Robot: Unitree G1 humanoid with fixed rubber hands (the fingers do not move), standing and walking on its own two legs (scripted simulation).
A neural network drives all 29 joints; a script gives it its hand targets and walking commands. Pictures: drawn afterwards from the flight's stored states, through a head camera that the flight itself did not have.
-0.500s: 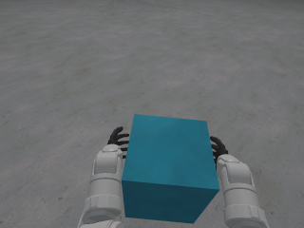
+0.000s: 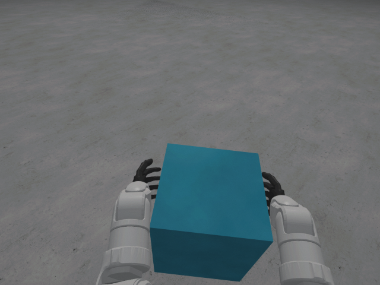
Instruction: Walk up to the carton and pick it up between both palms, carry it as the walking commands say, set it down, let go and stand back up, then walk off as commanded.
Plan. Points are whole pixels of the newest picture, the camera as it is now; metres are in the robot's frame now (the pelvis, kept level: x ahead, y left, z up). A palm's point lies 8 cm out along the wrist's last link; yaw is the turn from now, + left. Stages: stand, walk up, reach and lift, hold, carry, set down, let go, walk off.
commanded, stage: hold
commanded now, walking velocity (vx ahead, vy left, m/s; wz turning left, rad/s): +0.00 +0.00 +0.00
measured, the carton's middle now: (204, 214) +0.29 +0.00 -0.01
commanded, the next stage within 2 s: carry in 0.44 s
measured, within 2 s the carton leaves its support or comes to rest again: neither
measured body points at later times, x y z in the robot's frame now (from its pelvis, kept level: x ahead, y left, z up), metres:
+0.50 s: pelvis +0.00 +0.00 +0.00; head -0.06 +0.01 +0.44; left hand +0.31 +0.15 +0.06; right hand +0.30 -0.16 +0.04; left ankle +0.03 +0.13 -0.74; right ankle +0.02 -0.14 -0.74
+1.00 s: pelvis -0.02 -0.04 -0.02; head -0.04 -0.05 +0.43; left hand +0.32 +0.08 +0.09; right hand +0.30 -0.22 +0.09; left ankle +0.03 +0.12 -0.73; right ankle +0.02 -0.11 -0.74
